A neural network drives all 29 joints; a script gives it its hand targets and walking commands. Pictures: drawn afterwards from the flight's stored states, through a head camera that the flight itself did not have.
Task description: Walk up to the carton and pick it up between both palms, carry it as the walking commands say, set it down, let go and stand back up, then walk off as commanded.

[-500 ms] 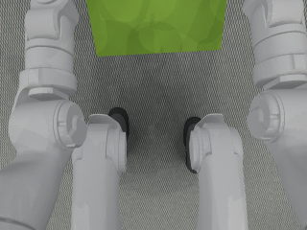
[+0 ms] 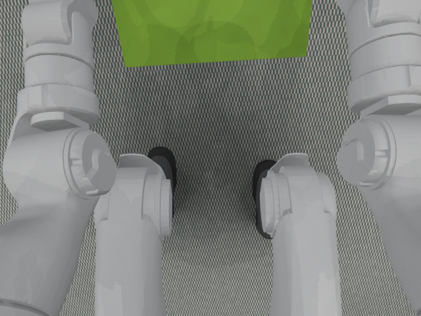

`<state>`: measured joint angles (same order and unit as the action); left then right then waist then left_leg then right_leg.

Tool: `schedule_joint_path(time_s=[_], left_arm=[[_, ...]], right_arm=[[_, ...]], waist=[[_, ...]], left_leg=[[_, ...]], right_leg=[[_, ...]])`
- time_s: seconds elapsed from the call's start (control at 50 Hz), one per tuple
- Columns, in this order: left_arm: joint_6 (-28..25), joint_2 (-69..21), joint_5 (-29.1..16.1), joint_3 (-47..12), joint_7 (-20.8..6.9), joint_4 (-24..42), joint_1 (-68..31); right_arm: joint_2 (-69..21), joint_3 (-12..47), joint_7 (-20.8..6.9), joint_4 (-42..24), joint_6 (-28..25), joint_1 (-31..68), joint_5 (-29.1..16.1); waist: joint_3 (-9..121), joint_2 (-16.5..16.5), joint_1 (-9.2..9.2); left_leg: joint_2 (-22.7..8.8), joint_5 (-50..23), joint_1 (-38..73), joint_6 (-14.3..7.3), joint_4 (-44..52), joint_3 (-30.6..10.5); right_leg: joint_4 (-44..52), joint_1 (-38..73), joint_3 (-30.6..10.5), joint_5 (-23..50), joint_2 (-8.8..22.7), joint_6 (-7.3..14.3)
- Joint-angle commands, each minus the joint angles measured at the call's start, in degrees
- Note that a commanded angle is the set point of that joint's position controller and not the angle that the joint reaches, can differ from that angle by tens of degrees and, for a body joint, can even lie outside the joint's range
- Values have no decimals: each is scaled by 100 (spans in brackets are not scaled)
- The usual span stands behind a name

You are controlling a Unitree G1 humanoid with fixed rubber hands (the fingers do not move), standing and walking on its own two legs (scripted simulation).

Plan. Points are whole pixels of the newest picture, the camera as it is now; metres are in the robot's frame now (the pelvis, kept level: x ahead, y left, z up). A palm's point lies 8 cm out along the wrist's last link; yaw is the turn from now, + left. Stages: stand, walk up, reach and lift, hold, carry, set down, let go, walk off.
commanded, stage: set down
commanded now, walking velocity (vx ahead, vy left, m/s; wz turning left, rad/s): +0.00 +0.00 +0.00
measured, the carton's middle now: out of the picture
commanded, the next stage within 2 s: none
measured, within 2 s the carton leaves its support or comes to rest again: rests again in 1.36 s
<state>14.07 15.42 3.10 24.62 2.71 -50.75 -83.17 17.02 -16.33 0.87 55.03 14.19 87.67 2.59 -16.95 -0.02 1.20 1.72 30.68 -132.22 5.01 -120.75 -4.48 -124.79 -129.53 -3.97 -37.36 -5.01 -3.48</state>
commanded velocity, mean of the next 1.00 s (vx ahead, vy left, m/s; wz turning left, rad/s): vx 0.00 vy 0.00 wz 0.00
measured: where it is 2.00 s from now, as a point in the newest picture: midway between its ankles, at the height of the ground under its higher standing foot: (214, 205)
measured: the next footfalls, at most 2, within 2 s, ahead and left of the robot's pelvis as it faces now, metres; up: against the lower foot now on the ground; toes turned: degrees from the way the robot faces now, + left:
none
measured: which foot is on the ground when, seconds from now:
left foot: down 0.00-1.00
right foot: down 0.00-1.00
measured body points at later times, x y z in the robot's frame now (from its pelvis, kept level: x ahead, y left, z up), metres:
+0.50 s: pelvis +0.01 +0.00 +0.00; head +0.40 -0.01 +0.22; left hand +0.58 +0.19 -0.18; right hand +0.60 -0.15 -0.18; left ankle +0.12 +0.14 -0.35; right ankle +0.08 -0.13 -0.35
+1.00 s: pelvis +0.02 +0.00 -0.01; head +0.40 -0.01 +0.22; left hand +0.58 +0.19 -0.18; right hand +0.60 -0.15 -0.18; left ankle +0.12 +0.14 -0.35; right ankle +0.08 -0.13 -0.35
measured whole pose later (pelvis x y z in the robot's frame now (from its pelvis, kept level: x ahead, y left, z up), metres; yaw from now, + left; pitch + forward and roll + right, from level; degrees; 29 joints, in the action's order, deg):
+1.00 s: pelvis +0.02 +0.00 -0.01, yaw +0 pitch +43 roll +1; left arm 9.8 14.4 5.1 29.2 -0.8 -50.3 -82.5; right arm 15.1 -20.8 -1.1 52.4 10.5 86.4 6.1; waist -17.7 -0.6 1.0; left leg 1.7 34.3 -132.3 5.0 -123.2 -4.2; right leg -127.2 -129.2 -4.3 -41.3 -4.8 -3.5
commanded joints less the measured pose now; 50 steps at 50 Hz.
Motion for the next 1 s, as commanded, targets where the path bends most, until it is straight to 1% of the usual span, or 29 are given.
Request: schedule_joint_path(time_s=[0.0,0.34,0.64,0.98], left_arm=[[9,-4694,-437,-2013,-1499,13,-2533],[22,-4686,-200,-1859,-1578,-286,-1658],[34,-4479,-20,-1625,-1588,-574,-1299],[-18,-4278,69,-1447,-1565,-757,-1047]], right_arm=[[-4899,1712,-1417,-30,16,1949,-393],[-4854,1623,-1416,220,26,1202,-120],[-4637,1448,-1416,410,40,909,98],[-4428,1364,-1414,490,-13,722,197]], waist=[[5616,210,24],[5116,257,-9],[4657,284,-5],[4469,285,-14]], left_leg=[[384,-1791,3355,-335,506,1014],[408,-2011,3091,-284,409,986],[389,-1825,2889,-274,399,982],[367,-1942,2952,-276,311,940]], right_leg=[[1201,2264,823,1863,-167,195],[1097,2178,774,2155,-149,185],[1095,2056,740,2014,-120,180],[1028,1958,728,2074,-102,167]])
